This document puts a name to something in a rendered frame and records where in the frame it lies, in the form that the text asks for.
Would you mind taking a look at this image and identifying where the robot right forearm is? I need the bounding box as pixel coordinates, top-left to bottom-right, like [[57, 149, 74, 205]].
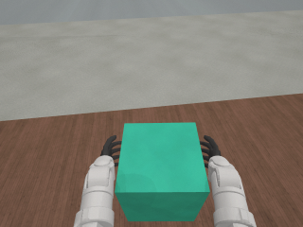
[[207, 155, 257, 227]]

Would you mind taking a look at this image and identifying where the robot left hand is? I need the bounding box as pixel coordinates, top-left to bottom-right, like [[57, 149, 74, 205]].
[[100, 135, 122, 167]]

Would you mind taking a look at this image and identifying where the robot right hand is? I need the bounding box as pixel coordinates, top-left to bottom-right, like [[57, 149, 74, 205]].
[[199, 135, 222, 168]]

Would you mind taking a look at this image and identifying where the carton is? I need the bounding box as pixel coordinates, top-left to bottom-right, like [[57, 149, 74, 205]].
[[115, 122, 210, 221]]

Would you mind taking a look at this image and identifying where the robot left forearm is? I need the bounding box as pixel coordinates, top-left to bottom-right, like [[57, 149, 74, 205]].
[[73, 155, 116, 227]]

